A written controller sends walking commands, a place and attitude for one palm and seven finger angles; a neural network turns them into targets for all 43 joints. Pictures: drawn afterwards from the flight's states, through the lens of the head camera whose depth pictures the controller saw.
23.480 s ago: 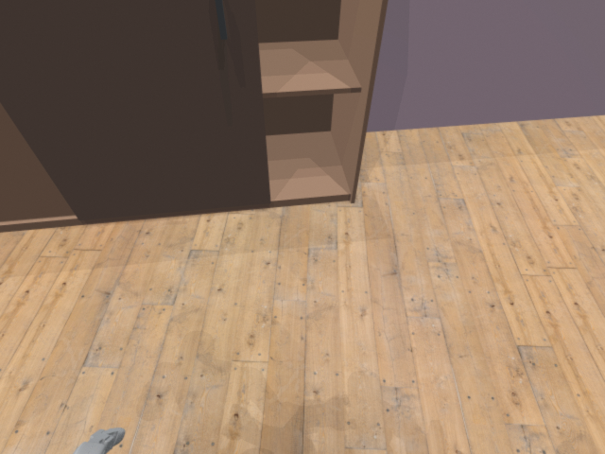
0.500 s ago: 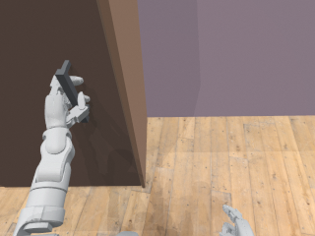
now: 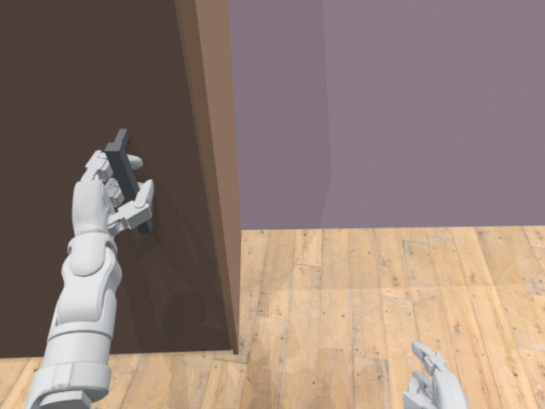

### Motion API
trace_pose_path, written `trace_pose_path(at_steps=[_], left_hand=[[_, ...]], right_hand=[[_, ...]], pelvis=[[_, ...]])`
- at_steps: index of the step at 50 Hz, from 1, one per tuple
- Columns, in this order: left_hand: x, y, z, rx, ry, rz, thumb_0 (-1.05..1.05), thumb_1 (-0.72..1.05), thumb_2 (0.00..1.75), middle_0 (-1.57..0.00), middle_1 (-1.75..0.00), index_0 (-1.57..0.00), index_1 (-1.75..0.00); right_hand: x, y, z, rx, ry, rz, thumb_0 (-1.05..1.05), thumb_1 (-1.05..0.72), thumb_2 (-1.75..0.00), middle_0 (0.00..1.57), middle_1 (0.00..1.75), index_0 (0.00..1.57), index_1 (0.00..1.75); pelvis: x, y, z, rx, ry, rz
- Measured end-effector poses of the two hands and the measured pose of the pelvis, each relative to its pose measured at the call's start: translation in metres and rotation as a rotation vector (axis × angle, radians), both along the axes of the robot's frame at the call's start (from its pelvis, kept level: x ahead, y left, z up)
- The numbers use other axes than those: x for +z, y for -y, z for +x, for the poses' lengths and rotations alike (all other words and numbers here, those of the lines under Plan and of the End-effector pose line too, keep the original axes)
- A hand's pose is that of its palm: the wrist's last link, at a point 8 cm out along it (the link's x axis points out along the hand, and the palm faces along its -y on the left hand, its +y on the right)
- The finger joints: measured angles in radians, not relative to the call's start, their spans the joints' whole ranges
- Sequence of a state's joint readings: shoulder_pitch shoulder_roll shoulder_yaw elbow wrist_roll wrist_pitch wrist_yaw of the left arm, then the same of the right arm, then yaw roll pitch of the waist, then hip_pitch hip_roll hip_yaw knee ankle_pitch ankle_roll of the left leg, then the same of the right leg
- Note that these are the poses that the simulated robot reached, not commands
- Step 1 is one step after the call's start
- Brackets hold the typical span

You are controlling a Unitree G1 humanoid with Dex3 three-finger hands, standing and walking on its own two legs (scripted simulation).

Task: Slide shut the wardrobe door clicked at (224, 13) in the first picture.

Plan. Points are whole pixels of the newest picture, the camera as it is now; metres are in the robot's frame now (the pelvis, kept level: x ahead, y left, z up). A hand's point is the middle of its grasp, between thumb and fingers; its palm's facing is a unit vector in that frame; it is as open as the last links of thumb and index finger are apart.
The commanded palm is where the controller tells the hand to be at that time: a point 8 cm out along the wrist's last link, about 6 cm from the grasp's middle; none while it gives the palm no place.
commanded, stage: loosen the grip on the handle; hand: left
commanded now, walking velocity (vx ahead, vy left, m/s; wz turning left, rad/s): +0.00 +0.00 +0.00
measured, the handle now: (134, 184) +0.40 +0.25 +0.11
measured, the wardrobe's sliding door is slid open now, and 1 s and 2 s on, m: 0.00 0.00 0.00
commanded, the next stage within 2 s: slip the hand off the handle in 0.44 s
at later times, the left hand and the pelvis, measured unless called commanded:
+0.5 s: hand (148, 209) +0.35 +0.22 +0.11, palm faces +0.36 -0.92 -0.14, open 14.4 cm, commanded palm +0.31 +0.26 +0.12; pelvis +0.02 +0.01 -0.01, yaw +0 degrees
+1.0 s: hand (112, 216) +0.34 +0.27 +0.10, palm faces +0.39 -0.91 -0.17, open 14.7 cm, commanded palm +0.31 +0.31 +0.11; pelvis +0.03 +0.00 -0.02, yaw +2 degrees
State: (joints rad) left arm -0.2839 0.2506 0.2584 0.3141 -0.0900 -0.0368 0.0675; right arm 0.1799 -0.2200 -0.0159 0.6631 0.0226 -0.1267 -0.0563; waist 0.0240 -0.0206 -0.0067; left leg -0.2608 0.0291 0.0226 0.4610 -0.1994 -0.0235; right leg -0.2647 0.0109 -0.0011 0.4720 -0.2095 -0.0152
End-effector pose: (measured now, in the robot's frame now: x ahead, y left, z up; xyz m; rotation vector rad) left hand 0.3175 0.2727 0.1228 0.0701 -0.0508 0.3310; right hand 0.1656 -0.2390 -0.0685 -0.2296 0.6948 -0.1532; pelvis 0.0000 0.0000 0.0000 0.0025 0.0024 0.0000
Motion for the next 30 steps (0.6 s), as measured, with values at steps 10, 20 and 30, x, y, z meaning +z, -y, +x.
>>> trace_pose_path(at_steps=[10, 20, 30], left_hand=[[0.0, 0.01, -0.005, 0.07, 0.019, 0.104, 0.0, -0.14, 0.4, -0.41, -1.34, -0.26, -1.34], [-0.011, 0.008, 0.003, 0.015, 0.005, 0.115, -0.01, -0.5, 0.23, -0.35, -1.26, -0.28, -1.24], [-0.014, 0.007, -0.007, 0.047, 0.019, 0.107, -0.01, -0.55, 0.2, -0.29, -1.18, -0.26, -1.17]], right_hand=[[-0.023, -0.008, -0.042, -0.002, -0.029, 0.027, 0.01, -0.9, -0.9, 0.2, 0.3, 0.2, 0.3], [-0.036, -0.011, -0.042, 0.002, -0.109, 0.011, 0.01, -0.9, -0.9, 0.2, 0.3, 0.2, 0.3], [-0.028, -0.017, 0.007, 0.063, -0.034, 0.014, 0.01, -0.9, -0.9, 0.2, 0.3, 0.2, 0.3]], pelvis=[[-0.009, -0.006, -0.007, 0.007, 0.007, 0.008], [-0.01, -0.008, 0.008, 0.007, -0.015, -0.001], [-0.013, -0.007, 0.023, 0.02, -0.034, 0.0]])
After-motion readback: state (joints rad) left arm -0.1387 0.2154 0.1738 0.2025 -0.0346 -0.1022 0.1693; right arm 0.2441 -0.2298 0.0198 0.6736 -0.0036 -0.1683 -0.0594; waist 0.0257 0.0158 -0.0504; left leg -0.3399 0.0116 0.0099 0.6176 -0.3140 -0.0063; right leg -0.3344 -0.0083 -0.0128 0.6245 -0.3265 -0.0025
